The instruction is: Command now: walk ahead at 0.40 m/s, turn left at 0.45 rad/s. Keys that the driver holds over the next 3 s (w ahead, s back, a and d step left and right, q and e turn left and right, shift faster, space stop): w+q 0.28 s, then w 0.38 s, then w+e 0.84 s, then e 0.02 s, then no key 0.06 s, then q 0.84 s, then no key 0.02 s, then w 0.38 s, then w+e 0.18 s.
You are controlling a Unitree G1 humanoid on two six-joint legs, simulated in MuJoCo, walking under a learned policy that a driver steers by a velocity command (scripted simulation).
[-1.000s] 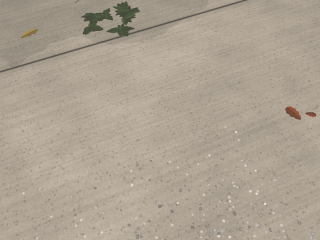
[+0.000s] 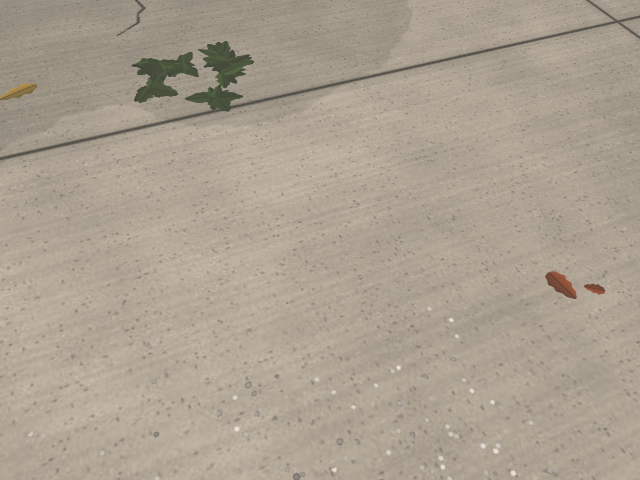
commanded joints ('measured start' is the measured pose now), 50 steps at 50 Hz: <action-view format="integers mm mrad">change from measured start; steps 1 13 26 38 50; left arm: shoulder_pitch -144 -379 79 -12 174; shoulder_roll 57 17 102 112 62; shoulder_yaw -7 -8 27 17 -13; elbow -178 -226 -117 -54 -65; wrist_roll -42 3 -9 -17 -43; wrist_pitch -69 -78 -87 -68 -39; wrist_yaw -7 -30 -49 -22 -2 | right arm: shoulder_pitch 235 199 325 -110 174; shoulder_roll -230 -128 -86 -3 -157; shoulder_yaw -50 -24 -2 24 -45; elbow -20 -74 -73 -214 -175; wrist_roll -20 -13 6 -37 -40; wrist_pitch -33 -21 -12 -43 -49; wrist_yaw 1 -60 -49 -27 -21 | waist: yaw -110 -90 63 23 -107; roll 237 121 -172 -14 259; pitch -68 53 -333 26 -313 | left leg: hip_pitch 517 237 -307 -201 689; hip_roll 376 104 -63 81 402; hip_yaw -924 -304 -279 -96 -759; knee -545 -484 689 46 -356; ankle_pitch -504 261 -239 263 -173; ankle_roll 297 134 -24 -93 175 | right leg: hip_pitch -723 -480 525 -56 -612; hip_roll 70 61 -302 -84 65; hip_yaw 133 67 802 195 182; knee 587 -92 -385 -559 563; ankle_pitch -83 566 35 511 -96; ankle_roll -31 36 -314 -257 -45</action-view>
